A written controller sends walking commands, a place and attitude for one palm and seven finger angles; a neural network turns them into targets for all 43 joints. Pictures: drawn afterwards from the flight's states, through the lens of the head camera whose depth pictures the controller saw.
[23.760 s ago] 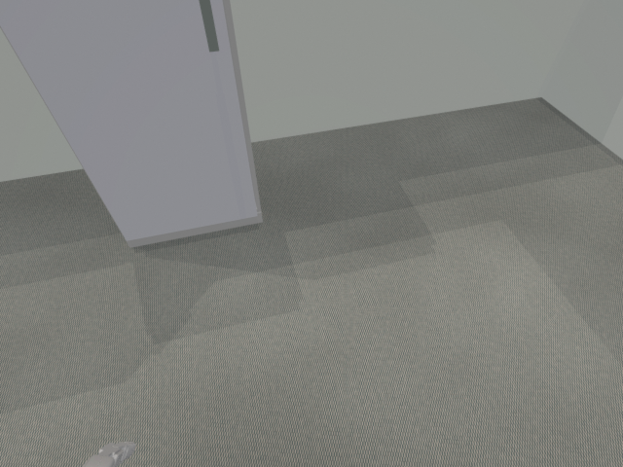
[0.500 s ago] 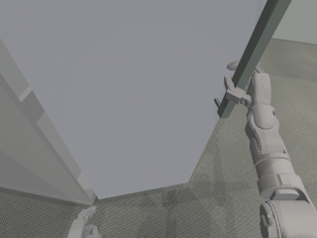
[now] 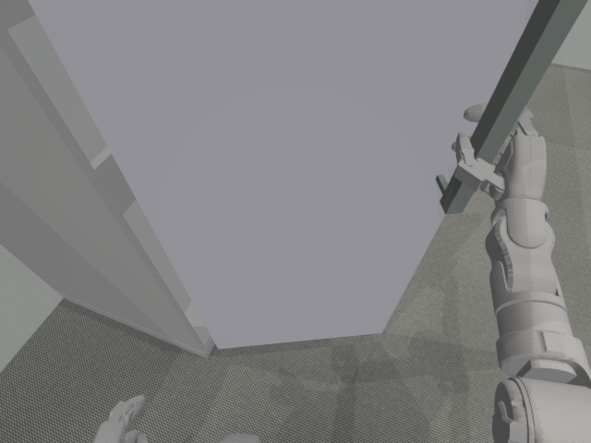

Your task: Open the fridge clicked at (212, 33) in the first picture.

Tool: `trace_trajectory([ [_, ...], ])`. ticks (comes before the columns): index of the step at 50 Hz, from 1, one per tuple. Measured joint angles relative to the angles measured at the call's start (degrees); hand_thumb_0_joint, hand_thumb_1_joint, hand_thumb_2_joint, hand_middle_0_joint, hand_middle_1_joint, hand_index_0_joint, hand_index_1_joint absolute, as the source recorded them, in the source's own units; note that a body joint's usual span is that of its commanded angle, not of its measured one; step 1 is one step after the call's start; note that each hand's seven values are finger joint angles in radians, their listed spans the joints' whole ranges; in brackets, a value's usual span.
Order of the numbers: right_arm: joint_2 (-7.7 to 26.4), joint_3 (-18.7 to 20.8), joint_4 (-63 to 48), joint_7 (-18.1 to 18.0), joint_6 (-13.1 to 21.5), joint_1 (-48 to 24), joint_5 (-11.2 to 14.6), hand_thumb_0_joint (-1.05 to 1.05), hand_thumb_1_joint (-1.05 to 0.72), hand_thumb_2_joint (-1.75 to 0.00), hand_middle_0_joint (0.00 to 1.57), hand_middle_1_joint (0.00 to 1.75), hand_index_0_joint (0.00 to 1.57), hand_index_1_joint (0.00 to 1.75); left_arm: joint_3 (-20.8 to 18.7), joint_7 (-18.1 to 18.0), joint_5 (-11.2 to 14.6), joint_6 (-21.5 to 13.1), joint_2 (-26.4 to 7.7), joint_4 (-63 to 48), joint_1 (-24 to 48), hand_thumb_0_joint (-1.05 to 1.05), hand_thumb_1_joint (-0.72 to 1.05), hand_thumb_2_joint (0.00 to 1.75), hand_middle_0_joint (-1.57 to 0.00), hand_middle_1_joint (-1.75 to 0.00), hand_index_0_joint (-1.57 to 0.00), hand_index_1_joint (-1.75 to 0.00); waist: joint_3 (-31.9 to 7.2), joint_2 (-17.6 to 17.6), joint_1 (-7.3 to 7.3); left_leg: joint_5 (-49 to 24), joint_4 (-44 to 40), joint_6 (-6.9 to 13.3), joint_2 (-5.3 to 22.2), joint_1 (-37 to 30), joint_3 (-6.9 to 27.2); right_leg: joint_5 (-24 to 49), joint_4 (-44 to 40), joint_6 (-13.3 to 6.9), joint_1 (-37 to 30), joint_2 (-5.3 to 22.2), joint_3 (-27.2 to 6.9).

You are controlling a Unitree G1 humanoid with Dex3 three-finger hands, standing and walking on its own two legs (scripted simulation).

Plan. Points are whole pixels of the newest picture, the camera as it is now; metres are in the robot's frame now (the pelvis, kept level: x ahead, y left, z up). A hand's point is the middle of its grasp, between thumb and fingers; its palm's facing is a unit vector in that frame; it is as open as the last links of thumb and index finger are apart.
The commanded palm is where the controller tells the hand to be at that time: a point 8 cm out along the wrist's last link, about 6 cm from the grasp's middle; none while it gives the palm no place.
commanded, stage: stop walking and hold the door back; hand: right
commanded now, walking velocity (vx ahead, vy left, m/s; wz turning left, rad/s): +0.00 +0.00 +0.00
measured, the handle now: (488, 109) +0.48 -0.17 +0.21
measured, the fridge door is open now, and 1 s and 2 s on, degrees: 63 65 65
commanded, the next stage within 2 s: loosen the grip on the handle in 0.32 s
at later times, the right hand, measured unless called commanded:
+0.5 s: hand (473, 162) +0.44 -0.17 +0.16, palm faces +0.03 +0.98 -0.21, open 6.5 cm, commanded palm +0.39 -0.22 +0.16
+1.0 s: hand (482, 168) +0.43 -0.17 +0.16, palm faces +0.12 +0.98 -0.14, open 14.2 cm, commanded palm +0.39 -0.22 +0.16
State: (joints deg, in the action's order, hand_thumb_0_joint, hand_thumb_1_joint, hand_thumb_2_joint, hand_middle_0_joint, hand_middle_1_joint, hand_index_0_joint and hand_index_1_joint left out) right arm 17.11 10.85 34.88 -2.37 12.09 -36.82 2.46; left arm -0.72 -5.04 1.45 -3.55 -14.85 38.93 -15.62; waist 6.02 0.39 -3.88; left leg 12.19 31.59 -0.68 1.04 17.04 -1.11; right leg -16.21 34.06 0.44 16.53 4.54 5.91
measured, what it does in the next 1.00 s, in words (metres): stands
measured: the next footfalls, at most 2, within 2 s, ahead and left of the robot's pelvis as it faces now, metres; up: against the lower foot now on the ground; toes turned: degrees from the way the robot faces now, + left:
none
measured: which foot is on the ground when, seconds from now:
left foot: down 0.00-1.00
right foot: down 0.00-1.00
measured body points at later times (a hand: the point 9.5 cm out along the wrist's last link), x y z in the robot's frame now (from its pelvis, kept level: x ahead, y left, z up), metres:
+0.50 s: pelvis +0.00 -0.01 +0.00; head +0.04 -0.02 +0.45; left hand +0.16 +0.24 -0.09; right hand +0.43 -0.22 +0.17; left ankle +0.04 +0.13 -0.73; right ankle +0.02 -0.12 -0.73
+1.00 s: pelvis +0.00 +0.02 +0.00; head +0.03 +0.02 +0.45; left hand +0.05 +0.29 -0.11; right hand +0.42 -0.23 +0.17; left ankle +0.04 +0.13 -0.73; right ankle +0.02 -0.12 -0.73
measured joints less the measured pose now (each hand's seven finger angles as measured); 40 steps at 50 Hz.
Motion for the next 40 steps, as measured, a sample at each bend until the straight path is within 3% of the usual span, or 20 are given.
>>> trace_trajectory([
  [8, -1.1, -2.7, -4.9, 0.1, 0.1, 3.1, -0.1, -0.05, -0.64, -0.74, 0.45, 1.4, 0.38, 1.4, 2.9, 0.0, -0.1, 1.5, 4.0, 0.6, 4.2, 0.01, 0.91, 0.89, -0.2, -0.3, -0.2, -0.3, -0.4, -1.0, 2.14, 2.4, 0.9, -0.8, 0.5, 0.4, 0.4, -0.8, 0.2, -0.2, 0.1, -0.5, 0.4],
  [21, -2.7, -5.1, -4.5, -0.7, -0.5, 3.1, 0.6, -0.04, -0.65, -0.75, 0.45, 1.4, 0.38, 1.4, 2.6, -0.8, -0.1, 2.0, 2.6, -1.0, 6.4, 0.01, 0.91, 0.89, -0.2, -0.3, -0.21, -0.3, -2.1, -0.9, 3.68, 1.5, -0.8, -1.3, 0.4, 0.1, 0.6, -0.8, -0.2, -0.7, 0.3, -0.4, 0.7],
  [22, -2.4, -4.3, -3.7, 0.6, -0.6, 1.8, -1.4, -0.05, -0.64, -0.75, 0.45, 1.4, 0.38, 1.4, 1.7, -0.3, -0.5, 1.5, 2.6, -0.9, 6.5, 0.01, 0.91, 0.89, -0.2, -0.3, -0.21, -0.3, -1.3, -0.7, 4.19, 1.2, -1.1, -1.2, 0.2, -0.3, 0.8, -0.7, -0.3, -0.7, -0.2, -0.2, 0.9],
  [24, -0.4, -3.2, 1.5, 5.3, -2.0, -2.7, -4.4, -0.07, -0.56, -0.74, 0.45, 1.4, 0.39, 1.4, -0.2, 1.4, -0.8, -0.9, 3.2, 0.3, 5.9, 0.01, 0.91, 0.89, -0.2, -0.3, -0.21, -0.3, -2.7, 0.9, 3.7, 0.6, -0.5, -0.1, 0.9, 1.7, 0.8, 1.0, -2.3, -0.4, 0.7, -1.1, 0.9],
  [25, -0.1, -2.2, 4.9, 6.9, -3.2, -4.6, -3.9, -0.07, -0.52, -0.74, 0.45, 1.4, 0.39, 1.4, -0.5, 1.9, -0.7, -2.0, 3.1, 0.4, 5.0, 0.01, 0.91, 0.89, -0.2, -0.3, -0.21, -0.3, -4.2, 1.3, 3.12, 0.5, -0.4, 0.1, 1.4, 2.9, 0.4, 1.9, -3.1, -0.3, 1.7, -1.6, 0.6],
  [27, 0.0, 1.9, 8.1, 8.2, -4.7, -5.4, -0.7, -0.07, -0.45, -0.72, 0.45, 1.4, 0.41, 1.4, 0.0, 3.0, -1.0, -2.9, 2.1, 0.0, 3.8, 0.01, 0.91, 0.89, -0.2, -0.3, -0.21, -0.3, -6.0, 1.4, 1.87, 0.4, -0.9, -0.3, 1.5, 3.7, 0.5, 2.8, -3.9, -0.1, 2.5, -1.7, 0.6],
  [29, 0.1, 4.6, 8.1, 7.0, -2.9, -4.0, 0.9, -0.05, -0.39, -0.69, 0.45, 1.4, 0.42, 1.4, 0.0, 3.8, -1.3, -3.5, 1.0, -0.8, 2.4, 0.01, 0.91, 0.89, -0.2, -0.3, -0.21, -0.3, -6.8, 1.0, 0.84, 0.1, -0.8, -0.3, 1.2, 4.2, 0.6, 2.9, -3.8, -0.1, 2.9, -1.4, 0.7],
  [34, 1.1, 4.8, 9.3, 2.8, 2.8, -2.4, -1.0, -0.02, -0.11, -0.54, 0.45, 1.4, 0.32, 1.33, -0.6, 5.2, -1.0, -3.1, -0.9, -0.8, -1.7, 0.01, 0.91, 0.89, -0.2, -0.3, -0.2, -0.3, -7.7, 0.8, -0.5, 0.9, 1.9, 0.5, 0.7, 6.8, 0.2, 2.4, -1.5, 0.3, 5.3, -0.8, 0.2],
  [40, 3.3, 2.7, 9.8, 4.3, 6.4, -1.1, -0.6, 0.0, 0.28, -0.34, 0.42, 1.36, 0.29, 1.3, -0.6, 4.1, 0.2, -2.4, -1.8, 2.2, -5.2, 0.01, 0.91, 0.89, -0.2, -0.3, -0.2, -0.3, -7.1, 0.3, -0.14, 1.1, 2.7, 1.0, 0.1, 7.7, -0.2, 1.9, -0.5, 0.0, 6.4, -0.7, -1.1],
])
